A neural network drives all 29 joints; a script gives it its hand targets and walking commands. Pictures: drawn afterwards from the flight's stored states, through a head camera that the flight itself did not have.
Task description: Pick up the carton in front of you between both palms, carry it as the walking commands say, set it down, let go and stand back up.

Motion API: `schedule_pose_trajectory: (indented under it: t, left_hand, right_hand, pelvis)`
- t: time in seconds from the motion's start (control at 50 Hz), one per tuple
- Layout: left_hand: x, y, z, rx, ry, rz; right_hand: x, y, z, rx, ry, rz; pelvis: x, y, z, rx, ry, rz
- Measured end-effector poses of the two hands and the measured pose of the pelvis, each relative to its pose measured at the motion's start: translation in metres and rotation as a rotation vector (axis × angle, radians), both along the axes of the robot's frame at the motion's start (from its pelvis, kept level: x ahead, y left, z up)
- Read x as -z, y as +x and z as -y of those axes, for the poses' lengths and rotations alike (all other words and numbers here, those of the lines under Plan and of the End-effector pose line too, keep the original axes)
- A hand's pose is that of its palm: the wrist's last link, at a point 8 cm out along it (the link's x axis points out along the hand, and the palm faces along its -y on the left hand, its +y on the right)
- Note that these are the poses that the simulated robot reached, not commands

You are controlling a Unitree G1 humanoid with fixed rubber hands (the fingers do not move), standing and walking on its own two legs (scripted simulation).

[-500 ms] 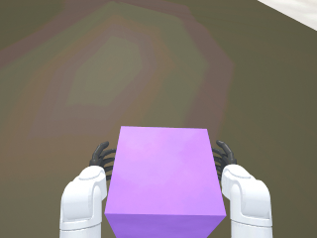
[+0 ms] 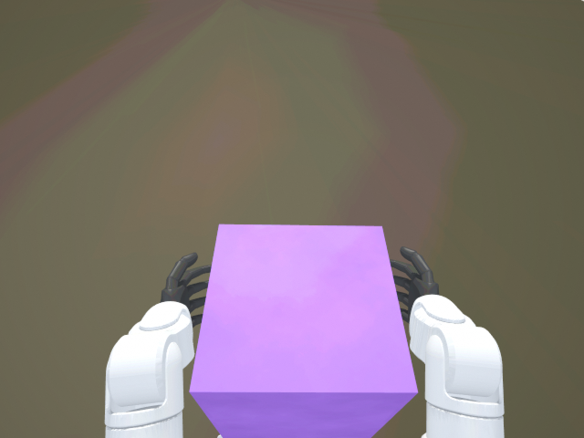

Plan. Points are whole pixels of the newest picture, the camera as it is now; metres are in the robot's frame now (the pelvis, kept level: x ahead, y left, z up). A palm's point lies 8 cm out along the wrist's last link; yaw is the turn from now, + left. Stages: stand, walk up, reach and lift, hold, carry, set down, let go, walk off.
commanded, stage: carry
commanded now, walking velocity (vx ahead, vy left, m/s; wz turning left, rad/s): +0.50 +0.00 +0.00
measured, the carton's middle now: (298, 339) +0.26 +0.00 +0.01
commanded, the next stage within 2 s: none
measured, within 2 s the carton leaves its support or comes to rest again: neither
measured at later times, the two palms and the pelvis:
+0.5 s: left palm (202, 158) +0.59 +0.18 +0.07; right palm (361, 154) +0.58 -0.12 +0.08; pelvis +0.32 +0.04 +0.00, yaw -2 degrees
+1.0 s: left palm (217, 117) +0.75 +0.18 +0.07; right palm (352, 112) +0.76 -0.12 +0.07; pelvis +0.49 +0.03 -0.02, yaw +0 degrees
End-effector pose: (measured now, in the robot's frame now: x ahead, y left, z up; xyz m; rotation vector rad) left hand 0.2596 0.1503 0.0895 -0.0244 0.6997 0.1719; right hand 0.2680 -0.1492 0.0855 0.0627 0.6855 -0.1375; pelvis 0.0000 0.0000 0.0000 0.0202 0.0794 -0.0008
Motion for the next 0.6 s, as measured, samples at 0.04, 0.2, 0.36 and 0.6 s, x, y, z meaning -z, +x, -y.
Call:
schedule_pose_trajectory:
  t: [0.04, 0.2, 0.36, 0.6]
  left_hand:
    - [-0.003, 0.031, -0.003, 0.010, -0.002, 0.020]
    - [0.032, 0.164, -0.030, 0.041, -0.050, 0.009]
    - [0.037, 0.256, -0.034, 0.084, -0.050, -0.101]
    - [0.009, 0.391, -0.017, 0.029, -0.024, 0.058]
  right_hand:
    - [-0.003, 0.028, -0.003, 0.010, -0.002, 0.020]
    - [0.019, 0.150, -0.030, 0.043, -0.044, 0.009]
    - [0.023, 0.230, -0.035, 0.083, -0.049, -0.102]
    - [0.003, 0.382, -0.017, 0.027, -0.021, 0.057]
  pelvis:
    - [0.003, 0.030, -0.005, 0.002, -0.003, 0.002]
    - [0.033, 0.158, -0.038, 0.032, 0.000, 0.025]
    - [0.005, 0.243, -0.053, 0.052, -0.043, 0.001]
    - [0.019, 0.387, -0.022, 0.022, -0.020, 0.040]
